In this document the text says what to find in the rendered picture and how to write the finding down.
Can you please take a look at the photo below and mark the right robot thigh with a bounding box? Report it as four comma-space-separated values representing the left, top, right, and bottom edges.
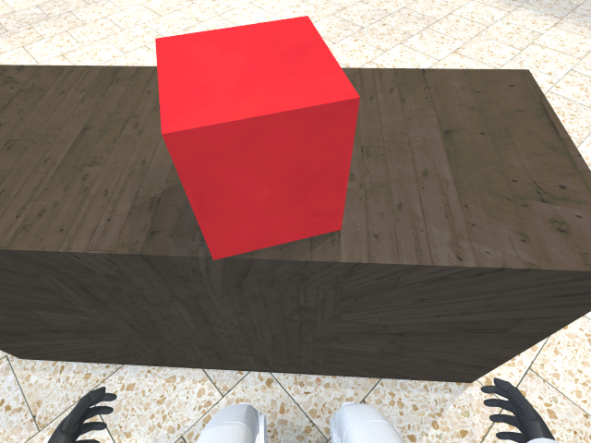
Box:
330, 403, 404, 443

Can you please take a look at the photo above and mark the left robot thigh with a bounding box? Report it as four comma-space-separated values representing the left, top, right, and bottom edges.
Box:
196, 404, 267, 443

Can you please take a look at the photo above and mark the robot left hand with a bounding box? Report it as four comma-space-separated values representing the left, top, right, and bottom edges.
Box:
47, 387, 117, 443

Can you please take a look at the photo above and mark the robot right hand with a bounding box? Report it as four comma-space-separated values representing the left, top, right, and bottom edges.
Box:
481, 377, 555, 443

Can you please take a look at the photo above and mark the robot thigh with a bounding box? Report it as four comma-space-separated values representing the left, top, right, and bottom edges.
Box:
196, 404, 267, 443
330, 403, 404, 443

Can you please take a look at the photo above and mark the pedestal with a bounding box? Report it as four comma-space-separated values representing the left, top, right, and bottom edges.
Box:
0, 65, 591, 383

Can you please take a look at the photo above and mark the carton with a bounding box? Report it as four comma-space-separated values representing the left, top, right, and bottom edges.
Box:
155, 16, 360, 260

